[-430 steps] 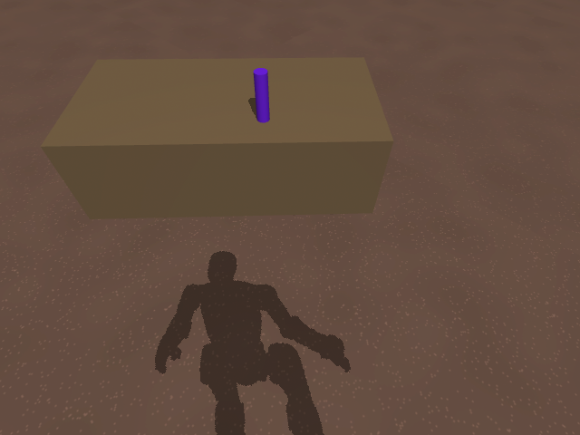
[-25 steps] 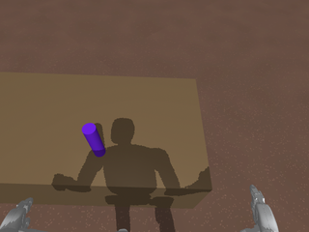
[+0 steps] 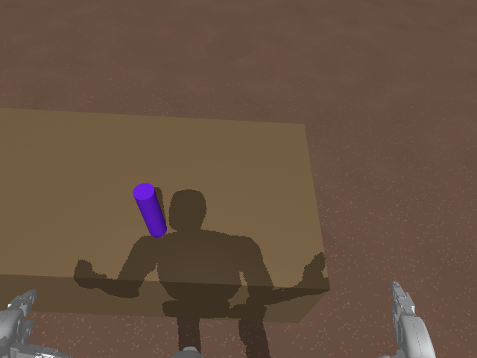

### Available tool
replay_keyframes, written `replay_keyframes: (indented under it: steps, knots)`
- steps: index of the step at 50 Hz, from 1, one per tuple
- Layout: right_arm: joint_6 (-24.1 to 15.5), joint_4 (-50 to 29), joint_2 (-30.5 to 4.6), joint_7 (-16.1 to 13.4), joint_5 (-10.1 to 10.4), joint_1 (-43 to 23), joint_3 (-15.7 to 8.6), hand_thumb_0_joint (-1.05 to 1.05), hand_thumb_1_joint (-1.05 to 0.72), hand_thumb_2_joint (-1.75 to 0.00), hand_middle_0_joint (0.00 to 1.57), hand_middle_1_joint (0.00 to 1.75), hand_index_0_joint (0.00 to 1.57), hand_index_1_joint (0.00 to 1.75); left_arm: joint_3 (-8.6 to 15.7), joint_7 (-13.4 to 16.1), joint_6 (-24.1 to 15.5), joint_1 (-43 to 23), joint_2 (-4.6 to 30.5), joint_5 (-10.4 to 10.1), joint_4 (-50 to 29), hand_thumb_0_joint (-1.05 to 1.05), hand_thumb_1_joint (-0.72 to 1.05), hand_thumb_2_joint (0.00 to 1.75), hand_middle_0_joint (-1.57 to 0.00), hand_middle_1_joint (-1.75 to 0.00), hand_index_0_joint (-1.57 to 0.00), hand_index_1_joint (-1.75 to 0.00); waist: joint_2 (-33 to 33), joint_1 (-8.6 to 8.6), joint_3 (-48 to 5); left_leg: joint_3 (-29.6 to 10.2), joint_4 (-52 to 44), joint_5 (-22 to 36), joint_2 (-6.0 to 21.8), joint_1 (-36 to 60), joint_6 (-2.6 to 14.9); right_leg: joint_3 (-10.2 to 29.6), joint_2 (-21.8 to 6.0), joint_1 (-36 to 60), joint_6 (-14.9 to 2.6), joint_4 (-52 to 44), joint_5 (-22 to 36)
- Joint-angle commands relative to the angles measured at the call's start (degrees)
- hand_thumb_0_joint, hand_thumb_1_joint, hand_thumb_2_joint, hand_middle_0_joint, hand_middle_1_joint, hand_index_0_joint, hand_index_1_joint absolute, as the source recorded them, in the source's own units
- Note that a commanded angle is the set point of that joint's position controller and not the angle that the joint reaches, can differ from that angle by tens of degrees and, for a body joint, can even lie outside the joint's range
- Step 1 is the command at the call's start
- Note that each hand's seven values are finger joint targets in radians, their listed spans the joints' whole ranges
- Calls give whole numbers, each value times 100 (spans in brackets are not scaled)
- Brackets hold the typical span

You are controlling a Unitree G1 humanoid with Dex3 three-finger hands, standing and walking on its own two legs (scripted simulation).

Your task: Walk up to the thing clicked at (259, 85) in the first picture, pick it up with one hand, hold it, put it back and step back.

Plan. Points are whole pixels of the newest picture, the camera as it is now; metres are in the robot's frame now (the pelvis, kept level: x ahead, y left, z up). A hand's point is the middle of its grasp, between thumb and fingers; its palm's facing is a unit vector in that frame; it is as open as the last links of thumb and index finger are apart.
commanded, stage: go down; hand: left
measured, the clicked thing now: (151, 212) +0.50 +0.23 -0.22
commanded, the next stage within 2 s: approach in 1.46 s
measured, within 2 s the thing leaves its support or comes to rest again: neither
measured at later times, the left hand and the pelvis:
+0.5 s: hand (25, 254) +0.29 +0.37 -0.01, palm faces +0.21 -0.97 -0.16, open 17.4 cm; pelvis -0.01 +0.00 -0.01, yaw -1 degrees
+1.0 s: hand (14, 222) +0.34 +0.39 +0.01, palm faces +0.21 -0.97 -0.10, open 17.4 cm; pelvis -0.01 +0.02 -0.02, yaw -2 degrees
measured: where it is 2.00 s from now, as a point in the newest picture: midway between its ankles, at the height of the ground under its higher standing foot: outside the picture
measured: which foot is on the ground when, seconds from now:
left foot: down 0.00-1.00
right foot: down 0.00-1.00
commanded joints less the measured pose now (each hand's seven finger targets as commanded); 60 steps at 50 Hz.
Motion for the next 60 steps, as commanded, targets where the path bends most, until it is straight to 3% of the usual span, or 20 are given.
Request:
replay_keyframes:
  steps: [1,3,4,8,10,11,13,17,18,21,22,25,29,35,44,50,51,53,55,60]
  knots:
    - [-469,-878,-876,-153,43,-145,-417,0,57,-4,5,5,5,5,927,51,-559,-1590,2086,-109,-933,0,-53,7,-4,-6,-4,-6,716,-121,-801,-195,-699,335,-54,1268,-31,12,219,-648,-227,-521,647]
    - [-548,-695,-1108,-218,28,-120,-682,0,57,-4,5,5,5,5,973,-23,-674,-1948,2144,-168,-540,0,-53,7,-5,-6,-5,-6,647,-188,-910,-247,-643,447,-25,1327,-32,0,224,-738,-221,-438,743]
    - [-542,-434,-930,-201,41,-72,-487,0,57,-4,5,5,5,5,1038,-66,-729,-2134,2320,-185,-279,0,-53,8,-4,-6,-5,-6,655,-111,-720,-228,-630,298,-52,1151,-30,14,213,-845,-228,-459,590]
    - [-689,-555,-954,-225,25,-261,-366,0,56,-4,5,5,5,5,1021,-391,-947,-2578,2341,-297,452,0,-54,6,-5,-5,-5,-5,632,-92,-1046,-184,-509,391,-79,1247,4,38,179,-853,-216,-416,682]
    - [-689,-375,-876,-196,29,-229,-238,0,56,-4,5,5,5,5,1115,-559,-1067,-2809,2677,-302,906,0,-52,6,-5,-4,-5,-4,651,-45,-901,-163,-505,335,-93,1113,-1,44,183,-953,-229,-438,588]
    - [-755,-890,-1198,-225,31,-581,-474,0,56,-4,5,5,5,5,1208,-624,-1140,-2797,2756,-329,1129,0,-53,6,-5,-5,-5,-4,447,-41,-1180,-177,-480,469,-91,1121,17,35,183,-771,-214,-428,731]
    - [-735,-378,-997,-180,2,-291,-257,0,56,-4,5,5,5,5,1319,-755,-1286,-2915,2920,-339,1534,0,-54,5,-5,-4,-5,-4,576,58,-1026,-142,-425,547,-107,984,22,55,174,-838,-220,-386,799]
    - [-755,-514,-1109,-183,-11,-392,-362,0,56,-5,5,5,5,5,1503,-966,-1638,-3432,3262,-362,1888,0,-54,5,-5,-4,-5,-4,568,40,-1249,-142,-363,936,-85,1164,20,54,191,-795,-206,-328,1107]
    - [-775,-489,-1004,-156,-20,-376,-234,0,55,-5,5,5,5,5,1575,-1020,-1757,-3656,3401,-361,1944,0,-55,5,-5,-4,-5,-4,610,24,-1274,-167,-337,945,-63,1155,21,45,206,-842,-200,-303,1093]
    - [-802,-712,-1042,-151,-41,-321,-243,0,55,-5,5,5,5,5,1546,-1139,-1987,-3873,3363,-362,2283,0,-56,5,-5,-3,-5,-4,632,-66,-1365,-181,-348,931,-43,1236,23,37,227,-899,-212,-287,1079]
    - [-802,-767,-987,-145,-57,-346,-151,0,55,-5,5,5,5,5,1684,-1158,-2071,-3934,3541,-361,2200,0,-54,7,-5,-3,-4,-4,684,4,-1563,-198,-311,1110,-43,1325,25,32,224,-857,-214,-266,1189]
    - [-794,-603,-1100,-148,-95,-235,-257,0,55,-5,5,5,5,5,1750,-1277,-2220,-4227,3745,-354,2490,0,-52,7,-4,-3,-4,-4,707,-126,-1579,-190,-213,1346,-39,1413,49,51,218,-1005,-182,-277,1385]
    - [-829,-574,-1111,-126,-123,-221,-252,0,55,-5,5,5,5,5,1791,-1385,-2434,-4676,3926,-352,2482,0,-53,6,-4,-1,-4,-3,930,-202,-1631,-214,-221,1034,-27,1441,30,39,226,-1158,-205,-257,1117]
    - [-840,-658,-960,-82,-133,-193,-22,0,55,-5,5,5,5,5,1765,-1505,-2612,-4948,3938,-412,2721,0,-52,6,-4,-2,-4,-3,1017,-220,-1676,-245,-194,925,-10,1396,21,8,253,-1255,-218,-221,1029]
    - [-822,-815,-1099,-62,-147,-269,-92,0,55,-5,5,5,5,5,1936,-1550,-2717,-5091,4189,-453,2864,0,-54,7,-4,-2,-3,-3,1056,-232,-1896,-302,-109,1080,43,1376,11,-28,302,-1324,-225,-147,1082]
    - [-777,-634,-1080,-28,-159,-93,-77,0,54,-5,5,5,5,5,1953,-1551,-2640,-4987,4135,-462,2988,0,-54,7,-4,-2,-3,-3,1253,-202,-1984,-385,-56,1707,133,1516,-30,-90,341,-1436,-249,-30,1250]
    - [-783,-662,-1005,-19,-156,-278,-8,0,54,-5,5,5,5,5,2008,-1555,-2672,-4998,4182,-476,2863,0,-53,7,-4,-2,-3,-3,1271,-117,-1986,-419,-78,1693,151,1472,-34,-103,350,-1442,-253,9,1181]
    - [-782,-708,-1092,-31,-169,-306,-122,0,54,-5,5,5,5,5,2084,-1540,-2706,-5255,4319,-461,2842,0,-54,6,-4,-2,-3,-3,1293,-213,-2016,-445,-88,1434,167,1461,-43,-92,350,-1490,-251,-21,1047]
    - [-775,-725,-986,-40,-165,-292,12,0,54,-5,5,5,5,5,2034,-1525,-2738,-5207,4263,-454,2905,0,-53,7,-4,-3,-3,-4,1130,-219,-1852,-322,-70,1113,84,1249,-1,-47,328,-1438,-245,-74,1018]
    - [-780,-656,-1076,-56,-179,-168,-91,0,54,-5,5,5,5,5,2039,-1574,-2777,-5431,4304,-454,2951,0,-54,8,-4,-3,-3,-4,1280,-340,-1907,-422,-109,1057,155,1392,-38,-90,362,-1603,-246,-12,946]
